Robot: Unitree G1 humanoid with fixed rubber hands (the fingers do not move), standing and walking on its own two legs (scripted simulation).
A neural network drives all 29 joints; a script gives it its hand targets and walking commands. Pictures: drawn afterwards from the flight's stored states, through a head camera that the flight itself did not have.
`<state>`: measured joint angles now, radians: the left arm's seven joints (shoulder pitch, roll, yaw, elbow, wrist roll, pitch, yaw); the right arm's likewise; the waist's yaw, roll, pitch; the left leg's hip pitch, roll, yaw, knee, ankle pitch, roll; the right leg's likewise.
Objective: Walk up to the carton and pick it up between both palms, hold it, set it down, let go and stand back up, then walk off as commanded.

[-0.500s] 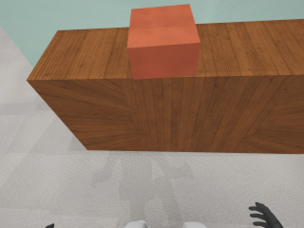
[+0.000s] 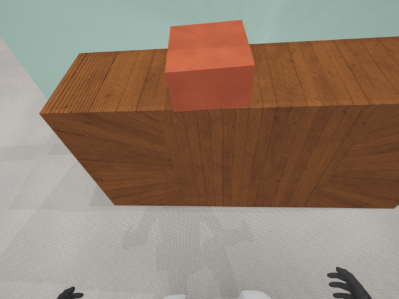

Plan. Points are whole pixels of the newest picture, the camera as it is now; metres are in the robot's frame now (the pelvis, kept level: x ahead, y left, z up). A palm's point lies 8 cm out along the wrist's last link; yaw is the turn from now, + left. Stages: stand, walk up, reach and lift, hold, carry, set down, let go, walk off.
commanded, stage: stand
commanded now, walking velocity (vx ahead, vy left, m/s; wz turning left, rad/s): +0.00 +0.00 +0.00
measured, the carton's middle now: (208, 64) +0.78 -0.03 +0.03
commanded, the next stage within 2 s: none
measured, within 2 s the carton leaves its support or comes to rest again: neither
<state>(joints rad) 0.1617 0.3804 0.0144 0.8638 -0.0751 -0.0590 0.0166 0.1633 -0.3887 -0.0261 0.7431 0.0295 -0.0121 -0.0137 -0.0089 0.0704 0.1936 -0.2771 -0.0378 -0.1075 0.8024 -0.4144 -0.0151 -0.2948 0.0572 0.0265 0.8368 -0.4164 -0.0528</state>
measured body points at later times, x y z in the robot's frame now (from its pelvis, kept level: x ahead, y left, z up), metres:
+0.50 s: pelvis -0.03 +0.01 +0.01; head -0.01 -0.02 +0.46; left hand +0.07 +0.33 -0.09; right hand +0.09 -0.29 -0.12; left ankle +0.02 +0.14 -0.70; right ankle +0.01 -0.09 -0.70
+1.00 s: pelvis -0.03 +0.01 +0.02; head +0.00 -0.02 +0.46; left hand +0.08 +0.33 -0.09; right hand +0.09 -0.29 -0.11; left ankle +0.02 +0.14 -0.70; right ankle +0.01 -0.09 -0.70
